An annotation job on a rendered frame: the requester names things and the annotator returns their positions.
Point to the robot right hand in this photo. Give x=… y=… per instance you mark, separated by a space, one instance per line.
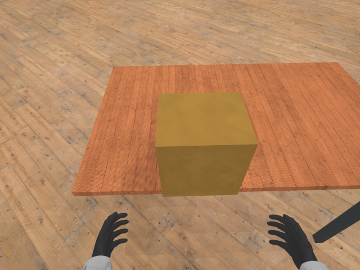
x=297 y=244

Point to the left robot forearm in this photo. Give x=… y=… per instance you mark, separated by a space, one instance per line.
x=98 y=263

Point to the robot left hand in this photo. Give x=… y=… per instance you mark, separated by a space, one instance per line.
x=104 y=244

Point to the carton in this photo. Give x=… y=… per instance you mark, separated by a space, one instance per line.
x=204 y=144

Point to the table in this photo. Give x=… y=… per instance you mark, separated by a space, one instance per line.
x=305 y=116

